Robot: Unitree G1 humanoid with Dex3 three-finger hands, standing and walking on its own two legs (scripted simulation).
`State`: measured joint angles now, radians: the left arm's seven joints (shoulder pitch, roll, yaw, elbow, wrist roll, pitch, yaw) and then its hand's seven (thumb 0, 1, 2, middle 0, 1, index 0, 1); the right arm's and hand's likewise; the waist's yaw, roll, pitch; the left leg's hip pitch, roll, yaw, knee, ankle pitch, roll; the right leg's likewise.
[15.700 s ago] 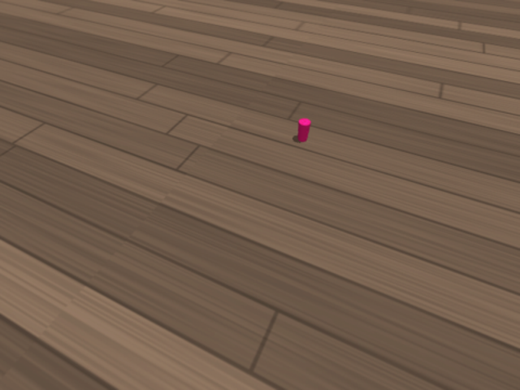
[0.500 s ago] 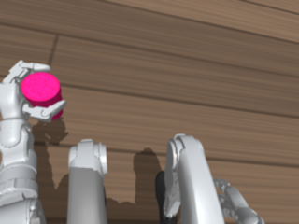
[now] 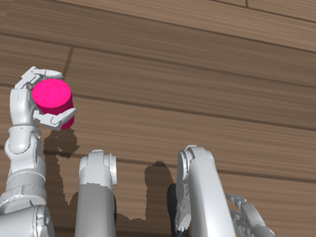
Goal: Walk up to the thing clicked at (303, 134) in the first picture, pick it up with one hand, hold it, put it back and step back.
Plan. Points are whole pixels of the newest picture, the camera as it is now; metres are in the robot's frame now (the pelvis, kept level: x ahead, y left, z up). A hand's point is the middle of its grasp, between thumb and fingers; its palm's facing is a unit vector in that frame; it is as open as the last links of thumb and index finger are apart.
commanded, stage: lift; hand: left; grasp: from the side
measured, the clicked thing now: (58, 107) +0.43 +0.24 -0.05
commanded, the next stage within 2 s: none
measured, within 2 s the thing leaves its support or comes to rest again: neither
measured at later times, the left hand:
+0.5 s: hand (45, 93) +0.42 +0.23 +0.03, palm faces +0.10 -0.99 -0.03, open 10.4 cm
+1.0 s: hand out of the picture +0.39 +0.23 +0.20, palm faces +0.12 -0.99 -0.04, open 10.4 cm
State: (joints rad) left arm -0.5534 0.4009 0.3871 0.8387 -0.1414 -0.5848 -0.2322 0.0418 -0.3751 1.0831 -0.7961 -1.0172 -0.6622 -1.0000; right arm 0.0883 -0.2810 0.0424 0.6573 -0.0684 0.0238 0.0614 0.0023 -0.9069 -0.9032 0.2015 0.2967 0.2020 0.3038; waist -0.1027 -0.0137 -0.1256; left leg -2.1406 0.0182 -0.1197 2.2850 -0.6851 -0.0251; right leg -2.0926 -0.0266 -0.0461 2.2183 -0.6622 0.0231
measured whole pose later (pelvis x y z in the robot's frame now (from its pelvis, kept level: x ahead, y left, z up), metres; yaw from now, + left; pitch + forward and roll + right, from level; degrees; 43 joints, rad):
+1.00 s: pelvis +0.03 +0.01 +0.17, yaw +2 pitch +28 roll -4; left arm -0.21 0.30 0.24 0.26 -0.20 -0.27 -0.13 0.04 -0.39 1.10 -0.80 -1.02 -0.67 -1.00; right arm 0.13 -0.24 0.00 0.58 0.04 -0.01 -0.03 0.01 -0.91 -0.90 0.20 0.30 0.20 0.30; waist -0.04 0.02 -0.19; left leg -1.59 0.04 -0.07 1.76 -0.66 -0.01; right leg -1.55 -0.03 -0.05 1.70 -0.64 0.03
